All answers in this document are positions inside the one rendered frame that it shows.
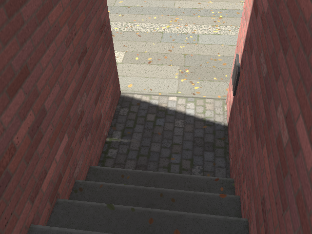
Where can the stairs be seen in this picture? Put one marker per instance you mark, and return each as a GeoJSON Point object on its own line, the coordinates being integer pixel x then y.
{"type": "Point", "coordinates": [126, 201]}

